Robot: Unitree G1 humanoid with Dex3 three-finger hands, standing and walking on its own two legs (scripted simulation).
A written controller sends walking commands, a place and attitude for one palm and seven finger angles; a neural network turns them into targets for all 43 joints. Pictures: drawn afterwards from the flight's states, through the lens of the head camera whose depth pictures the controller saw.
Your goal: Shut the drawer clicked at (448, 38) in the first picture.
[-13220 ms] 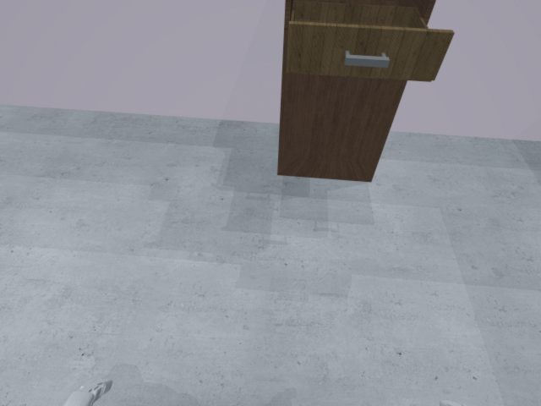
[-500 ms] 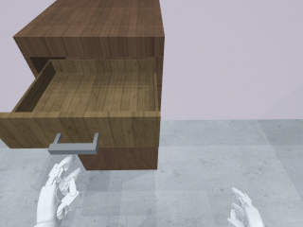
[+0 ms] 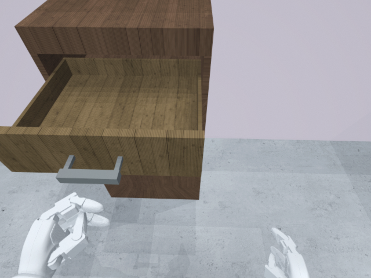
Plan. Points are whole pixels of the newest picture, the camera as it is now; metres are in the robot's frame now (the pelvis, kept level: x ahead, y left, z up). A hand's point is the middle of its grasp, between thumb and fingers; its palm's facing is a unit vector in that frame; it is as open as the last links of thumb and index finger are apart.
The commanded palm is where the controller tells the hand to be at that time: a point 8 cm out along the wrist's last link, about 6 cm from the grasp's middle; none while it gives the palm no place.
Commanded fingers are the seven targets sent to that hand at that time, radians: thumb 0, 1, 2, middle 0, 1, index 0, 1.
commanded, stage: raise the hand and make a fist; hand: left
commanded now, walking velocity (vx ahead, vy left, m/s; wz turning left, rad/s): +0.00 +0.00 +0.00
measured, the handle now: (92, 168) +0.32 +0.21 +0.08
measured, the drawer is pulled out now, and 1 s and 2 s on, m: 0.29 0.29 0.29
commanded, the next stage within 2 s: bring the fist close to the handle in 1.12 s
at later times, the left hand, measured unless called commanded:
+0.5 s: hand (64, 245) +0.15 +0.18 +0.14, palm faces +0.03 -1.00 -0.09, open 3.1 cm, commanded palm +0.10 +0.23 +0.16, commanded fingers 0.00 0.90 0.90 -1.40 -1.60 -1.40 -1.60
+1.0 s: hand (57, 232) +0.16 +0.18 +0.17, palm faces +0.06 -0.99 -0.14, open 3.3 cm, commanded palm +0.11 +0.23 +0.18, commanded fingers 0.00 0.90 0.90 -1.40 -1.60 -1.40 -1.60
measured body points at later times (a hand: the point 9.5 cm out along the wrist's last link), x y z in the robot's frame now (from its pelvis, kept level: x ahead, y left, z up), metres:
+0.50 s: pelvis +0.01 +0.02 +0.01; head -0.02 +0.01 +0.46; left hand +0.14 +0.23 +0.15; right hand +0.23 -0.17 -0.02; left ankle -0.01 +0.12 -0.69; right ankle +0.01 -0.10 -0.69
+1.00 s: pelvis +0.01 -0.01 +0.02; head -0.02 -0.03 +0.47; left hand +0.15 +0.24 +0.18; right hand +0.21 -0.22 -0.02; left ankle -0.01 +0.12 -0.69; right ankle +0.01 -0.10 -0.69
